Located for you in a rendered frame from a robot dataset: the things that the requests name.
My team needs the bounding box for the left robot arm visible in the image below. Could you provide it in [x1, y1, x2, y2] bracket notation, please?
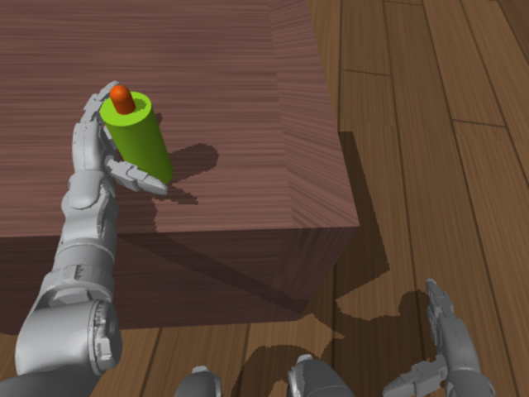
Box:
[0, 170, 122, 397]

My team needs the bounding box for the left robot hand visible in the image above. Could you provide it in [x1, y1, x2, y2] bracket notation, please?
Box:
[72, 81, 169, 195]

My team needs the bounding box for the bottle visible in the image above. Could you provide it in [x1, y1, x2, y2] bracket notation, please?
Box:
[100, 85, 174, 184]

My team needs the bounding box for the right robot arm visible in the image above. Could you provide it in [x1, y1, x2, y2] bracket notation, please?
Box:
[445, 370, 497, 397]

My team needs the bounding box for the right robot hand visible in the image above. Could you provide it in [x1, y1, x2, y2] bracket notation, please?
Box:
[382, 278, 481, 397]

